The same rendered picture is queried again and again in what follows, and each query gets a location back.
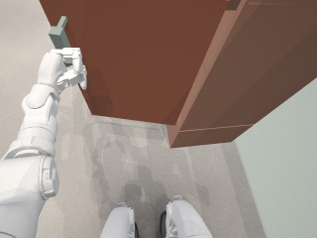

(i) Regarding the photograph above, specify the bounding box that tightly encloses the handle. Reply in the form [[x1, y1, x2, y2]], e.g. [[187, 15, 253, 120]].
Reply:
[[49, 16, 83, 67]]

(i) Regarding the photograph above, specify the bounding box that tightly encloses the left robot forearm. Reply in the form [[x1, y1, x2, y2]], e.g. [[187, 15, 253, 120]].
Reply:
[[0, 83, 60, 162]]

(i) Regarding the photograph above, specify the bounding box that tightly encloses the cupboard door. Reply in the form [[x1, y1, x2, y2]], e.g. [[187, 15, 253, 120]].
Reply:
[[39, 0, 230, 126]]

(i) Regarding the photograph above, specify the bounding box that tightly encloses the robot left upper arm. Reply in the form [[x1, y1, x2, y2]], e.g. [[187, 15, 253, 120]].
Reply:
[[0, 155, 59, 238]]

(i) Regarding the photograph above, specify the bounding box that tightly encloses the left robot hand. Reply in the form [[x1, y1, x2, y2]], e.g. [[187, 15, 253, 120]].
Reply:
[[37, 48, 87, 95]]

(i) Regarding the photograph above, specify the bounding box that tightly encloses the right robot thigh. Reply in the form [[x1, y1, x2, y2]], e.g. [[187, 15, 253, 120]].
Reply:
[[165, 200, 213, 238]]

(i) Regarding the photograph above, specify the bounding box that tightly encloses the robot left shin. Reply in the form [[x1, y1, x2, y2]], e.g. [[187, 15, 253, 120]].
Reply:
[[116, 202, 135, 238]]

